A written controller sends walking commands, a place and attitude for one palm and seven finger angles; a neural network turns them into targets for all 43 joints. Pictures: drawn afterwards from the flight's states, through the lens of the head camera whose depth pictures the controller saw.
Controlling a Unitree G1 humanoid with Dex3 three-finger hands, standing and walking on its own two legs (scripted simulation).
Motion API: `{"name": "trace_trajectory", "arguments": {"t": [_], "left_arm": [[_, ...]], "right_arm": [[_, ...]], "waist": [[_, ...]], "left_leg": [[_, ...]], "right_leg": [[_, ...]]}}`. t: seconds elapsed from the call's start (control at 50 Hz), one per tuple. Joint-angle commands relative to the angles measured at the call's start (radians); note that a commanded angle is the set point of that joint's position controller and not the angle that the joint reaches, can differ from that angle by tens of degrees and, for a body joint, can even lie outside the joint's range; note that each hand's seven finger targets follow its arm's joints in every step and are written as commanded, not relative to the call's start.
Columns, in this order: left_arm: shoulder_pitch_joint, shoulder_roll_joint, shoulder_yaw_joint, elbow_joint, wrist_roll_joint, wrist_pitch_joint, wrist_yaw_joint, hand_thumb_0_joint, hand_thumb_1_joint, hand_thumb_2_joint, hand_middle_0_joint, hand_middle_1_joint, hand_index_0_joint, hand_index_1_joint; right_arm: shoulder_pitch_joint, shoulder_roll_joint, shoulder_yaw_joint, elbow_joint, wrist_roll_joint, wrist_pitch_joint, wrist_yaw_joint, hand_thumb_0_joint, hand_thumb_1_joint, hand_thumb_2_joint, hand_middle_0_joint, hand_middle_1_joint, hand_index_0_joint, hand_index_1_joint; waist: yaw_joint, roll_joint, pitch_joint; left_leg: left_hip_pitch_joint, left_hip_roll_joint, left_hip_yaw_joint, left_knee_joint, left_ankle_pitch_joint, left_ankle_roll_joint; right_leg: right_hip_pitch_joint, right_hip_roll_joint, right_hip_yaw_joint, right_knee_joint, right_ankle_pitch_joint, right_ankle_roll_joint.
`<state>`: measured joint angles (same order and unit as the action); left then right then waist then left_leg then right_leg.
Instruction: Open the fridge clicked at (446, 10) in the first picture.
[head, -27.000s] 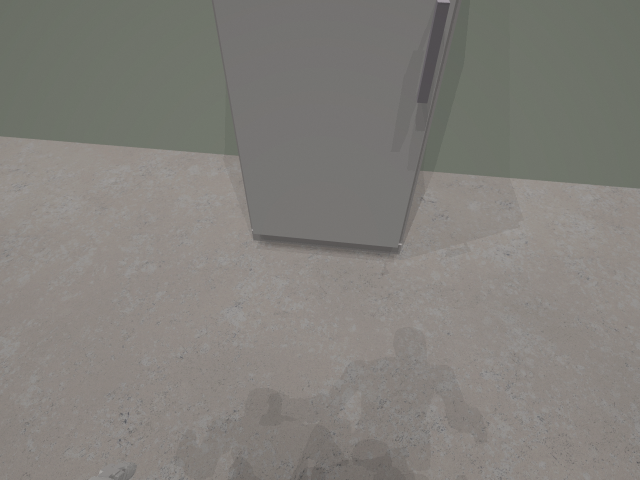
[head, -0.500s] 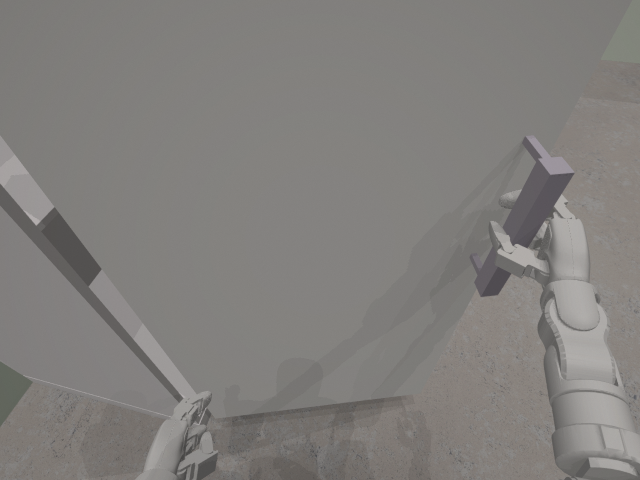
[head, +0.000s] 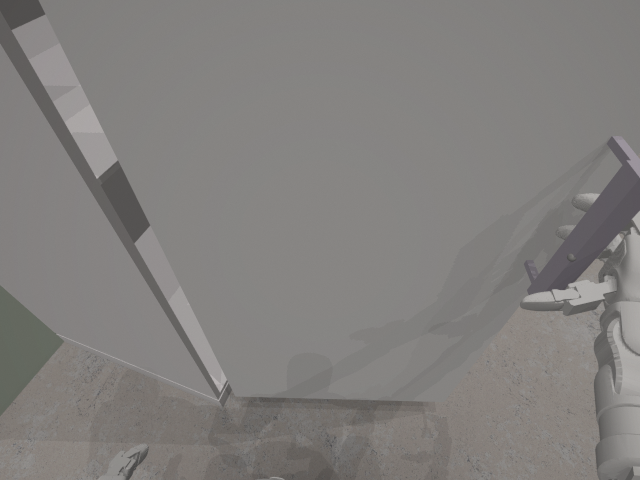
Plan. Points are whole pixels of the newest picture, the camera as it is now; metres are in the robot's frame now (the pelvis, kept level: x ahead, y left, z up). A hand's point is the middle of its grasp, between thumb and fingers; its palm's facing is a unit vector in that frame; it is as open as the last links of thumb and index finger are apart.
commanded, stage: slip the hand off the handle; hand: right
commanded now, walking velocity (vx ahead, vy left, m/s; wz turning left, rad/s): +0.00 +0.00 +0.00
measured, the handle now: (574, 231) +0.41 -0.27 +0.12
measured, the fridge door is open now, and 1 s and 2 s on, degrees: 71 70 70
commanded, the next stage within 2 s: draw the hand back to the body in 1.52 s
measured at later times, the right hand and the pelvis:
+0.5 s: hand (628, 271) +0.37 -0.33 +0.10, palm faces +0.31 +0.94 -0.14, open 14.7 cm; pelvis +0.04 -0.04 +0.00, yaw -1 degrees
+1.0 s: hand (638, 305) +0.32 -0.32 +0.10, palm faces +0.31 +0.94 -0.17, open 14.7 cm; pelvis +0.03 -0.03 +0.00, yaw -1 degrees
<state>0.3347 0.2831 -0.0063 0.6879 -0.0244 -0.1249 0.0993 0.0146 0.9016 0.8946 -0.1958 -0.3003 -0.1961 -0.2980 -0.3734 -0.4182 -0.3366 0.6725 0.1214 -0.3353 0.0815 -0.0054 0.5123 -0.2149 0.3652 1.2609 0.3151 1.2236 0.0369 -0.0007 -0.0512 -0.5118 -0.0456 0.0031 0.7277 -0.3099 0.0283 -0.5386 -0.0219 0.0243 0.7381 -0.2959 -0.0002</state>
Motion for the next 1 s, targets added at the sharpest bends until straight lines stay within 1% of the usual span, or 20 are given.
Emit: {"name": "trace_trajectory", "arguments": {"t": [0.0,0.06,0.08,0.1,0.18,0.22,0.28,0.38,0.42,0.46,0.52,0.64,0.66,0.7,0.78,0.82,0.88,0.9,0.92,0.98], "left_arm": [[-0.092,0.127,0.045,-0.155,-0.001,-0.055,0.008,0.000,0.900,0.900,-0.200,-0.300,-0.200,-0.300],[-0.082,0.118,0.050,-0.165,0.004,-0.056,0.004,0.000,0.900,0.900,-0.200,-0.300,-0.200,-0.300],[-0.063,0.127,0.049,-0.145,0.008,-0.048,0.006,0.000,0.900,0.900,-0.200,-0.300,-0.200,-0.300],[-0.057,0.121,0.045,-0.150,0.009,-0.046,0.000,0.000,0.900,0.900,-0.200,-0.300,-0.200,-0.300],[-0.054,0.120,0.053,-0.164,0.015,-0.038,-0.009,0.000,0.900,0.900,-0.200,-0.300,-0.200,-0.300],[-0.058,0.113,0.056,-0.171,0.011,-0.038,-0.014,0.000,0.900,0.900,-0.200,-0.300,-0.200,-0.300],[-0.069,0.116,0.052,-0.168,0.007,-0.033,-0.010,0.000,0.900,0.900,-0.200,-0.300,-0.200,-0.300],[-0.080,0.118,0.051,-0.177,0.004,-0.028,-0.003,0.000,0.900,0.900,-0.200,-0.300,-0.200,-0.300],[-0.078,0.110,0.049,-0.178,0.006,-0.031,-0.006,0.000,0.900,0.900,-0.200,-0.300,-0.200,-0.300],[-0.078,0.114,0.050,-0.170,0.005,-0.032,-0.003,0.000,0.900,0.900,-0.200,-0.300,-0.200,-0.300],[-0.077,0.114,0.049,-0.177,0.006,-0.031,-0.004,0.000,0.900,0.900,-0.200,-0.300,-0.200,-0.300],[-0.084,0.121,0.043,-0.173,0.003,-0.026,0.003,0.000,0.900,0.900,-0.200,-0.300,-0.200,-0.300],[-0.088,0.122,0.040,-0.176,0.002,-0.025,0.004,0.000,0.900,0.900,-0.200,-0.300,-0.200,-0.300],[-0.094,0.114,0.038,-0.187,0.001,-0.029,0.002,0.000,0.900,0.900,-0.200,-0.300,-0.200,-0.300],[-0.105,0.115,0.039,-0.204,0.002,-0.039,-0.004,0.000,0.900,0.900,-0.200,-0.300,-0.200,-0.300],[-0.118,0.115,0.034,-0.205,-0.003,-0.042,-0.002,0.000,0.900,0.900,-0.200,-0.300,-0.200,-0.300],[-0.134,0.117,0.032,-0.209,0.000,-0.050,0.005,0.000,0.900,0.900,-0.200,-0.300,-0.200,-0.300],[-0.138,0.110,0.031,-0.211,0.002,-0.054,0.004,0.000,0.900,0.900,-0.200,-0.300,-0.200,-0.300],[-0.137,0.107,0.031,-0.212,0.003,-0.058,0.004,0.000,0.900,0.900,-0.200,-0.300,-0.200,-0.300],[-0.143,0.109,0.029,-0.202,0.005,-0.063,0.009,0.000,0.900,0.900,-0.200,-0.300,-0.200,-0.300]], "right_arm": [[-0.282,-0.284,-0.115,-0.205,0.032,-0.029,-0.015,0.000,0.550,-0.200,0.250,1.150,0.250,1.150],[-0.266,-0.245,-0.097,-0.323,0.026,-0.016,-0.020,0.000,0.550,-0.200,0.250,1.150,0.250,1.150],[-0.264,-0.279,-0.127,-0.259,0.011,-0.007,-0.033,0.000,0.550,-0.200,0.250,1.150,0.250,1.150],[-0.263,-0.232,-0.092,-0.279,0.010,-0.008,-0.030,0.000,0.550,-0.200,0.250,1.150,0.250,1.150],[-0.212,-0.241,-0.101,-0.388,0.001,-0.026,-0.011,0.000,0.550,-0.200,0.250,1.150,0.250,1.150],[-0.173,-0.202,-0.079,-0.425,0.012,-0.024,0.002,0.000,0.550,-0.200,0.250,1.150,0.250,1.150],[-0.171,-0.189,-0.066,-0.438,0.021,0.000,0.012,0.000,0.550,-0.200,0.250,1.150,0.250,1.150],[-0.150,-0.223,-0.097,-0.494,0.024,0.030,0.021,0.000,0.550,-0.200,0.250,1.150,0.250,1.150],[-0.146,-0.178,-0.053,-0.513,0.025,0.033,0.031,0.000,0.550,-0.200,0.250,1.150,0.250,1.150],[-0.172,-0.195,-0.059,-0.507,0.026,0.031,0.035,0.000,0.550,-0.200,0.250,1.150,0.250,1.150],[-0.122,-0.201,-0.072,-0.512,0.027,0.035,0.040,0.000,0.550,-0.200,0.250,1.150,0.250,1.150],[-0.145,-0.247,-0.116,-0.444,0.039,0.050,0.054,0.000,0.550,-0.200,0.250,1.150,0.250,1.150],[-0.136,-0.274,-0.139,-0.435,0.038,0.048,0.057,0.000,0.550,-0.200,0.250,1.150,0.250,1.150],[-0.109,-0.207,-0.085,-0.461,0.041,0.043,0.065,0.000,0.550,-0.200,0.250,1.150,0.250,1.150],[0.017,-0.195,-0.093,-0.506,0.060,0.037,0.068,0.000,0.550,-0.200,0.250,1.150,0.250,1.150],[-0.019,-0.190,-0.080,-0.517,0.063,0.042,0.063,0.000,0.550,-0.200,0.250,1.150,0.250,1.150],[0.018,-0.240,-0.131,-0.578,0.060,0.032,0.042,0.000,0.550,-0.200,0.250,1.150,0.250,1.150],[0.027,-0.227,-0.118,-0.604,0.056,0.026,0.037,0.000,0.550,-0.200,0.250,1.150,0.250,1.150],[0.058,-0.213,-0.115,-0.610,0.061,0.024,0.034,0.000,0.550,-0.200,0.250,1.150,0.250,1.150],[0.102,-0.253,-0.161,-0.627,0.068,0.012,0.033,0.000,0.550,-0.200,0.250,1.150,0.250,1.150]], "waist": [[-0.035,0.035,-0.211],[-0.043,-0.041,-0.300],[-0.023,-0.003,-0.262],[-0.023,-0.001,-0.272],[-0.036,-0.073,-0.346],[-0.037,-0.085,-0.352],[-0.025,-0.093,-0.292],[-0.036,-0.113,-0.305],[-0.030,-0.133,-0.316],[-0.024,-0.129,-0.300],[-0.041,-0.156,-0.320],[-0.039,-0.098,-0.267],[-0.047,-0.118,-0.264],[-0.045,-0.128,-0.278],[-0.059,-0.101,-0.260],[-0.043,-0.079,-0.211],[-0.063,-0.106,-0.215],[-0.059,-0.123,-0.229],[-0.060,-0.103,-0.233],[-0.068,-0.093,-0.222]], "left_leg": [[0.120,0.058,-0.088,-0.197,-0.113,-0.029],[0.136,0.038,-0.029,-0.136,0.091,-0.019],[0.108,0.031,-0.013,-0.121,0.131,-0.020],[0.105,0.029,-0.004,-0.106,0.180,-0.021],[0.110,0.019,0.013,-0.066,0.262,-0.007],[0.087,0.013,0.026,-0.058,0.268,-0.006],[0.049,0.011,0.035,-0.062,0.241,-0.003],[0.049,0.010,0.044,-0.058,0.222,0.003],[0.030,0.010,0.049,-0.054,0.219,0.001],[0.009,0.007,0.054,-0.055,0.182,0.003],[0.012,0.008,0.057,-0.052,0.174,0.006],[0.013,0.006,0.057,-0.067,0.122,0.008],[0.017,0.008,0.054,-0.069,0.108,0.010],[0.021,0.008,0.056,-0.068,0.106,0.010],[0.038,0.006,0.058,-0.073,0.096,0.008],[0.017,0.007,0.058,-0.078,0.055,0.005],[0.038,0.010,0.049,-0.082,0.024,0.008],[0.041,0.011,0.049,-0.080,0.032,0.008],[0.049,0.011,0.049,-0.082,0.039,0.006],[0.069,0.012,0.040,-0.092,0.038,0.004]], "right_leg": [[0.036,0.035,-0.046,-0.084,-0.030,-0.044],[0.121,0.035,-0.043,-0.083,0.093,-0.041],[0.110,0.029,-0.035,-0.071,0.117,-0.044],[0.118,0.030,-0.031,-0.067,0.153,-0.043],[0.192,0.023,-0.019,-0.044,0.272,-0.035],[0.233,0.014,-0.007,-0.042,0.324,-0.026],[0.236,0.008,0.009,-0.044,0.337,-0.019],[0.255,0.004,0.030,-0.050,0.365,-0.004],[0.286,0.001,0.041,-0.046,0.411,0.011],[0.289,-0.003,0.056,-0.053,0.385,0.022],[0.301,-0.005,0.065,-0.055,0.412,0.033],[0.238,0.005,0.066,-0.076,0.271,0.026],[0.224,0.007,0.063,-0.081,0.239,0.022],[0.236,0.009,0.060,-0.081,0.233,0.018],[0.212,0.009,0.060,-0.085,0.198,0.009],[0.177,0.011,0.063,-0.101,0.106,0.001],[0.165,0.016,0.060,-0.112,0.046,-0.006],[0.179,0.018,0.056,-0.109,0.063,-0.007],[0.180,0.019,0.051,-0.105,0.072,-0.010],[0.156,0.024,0.039,-0.098,0.065,-0.017]]}}
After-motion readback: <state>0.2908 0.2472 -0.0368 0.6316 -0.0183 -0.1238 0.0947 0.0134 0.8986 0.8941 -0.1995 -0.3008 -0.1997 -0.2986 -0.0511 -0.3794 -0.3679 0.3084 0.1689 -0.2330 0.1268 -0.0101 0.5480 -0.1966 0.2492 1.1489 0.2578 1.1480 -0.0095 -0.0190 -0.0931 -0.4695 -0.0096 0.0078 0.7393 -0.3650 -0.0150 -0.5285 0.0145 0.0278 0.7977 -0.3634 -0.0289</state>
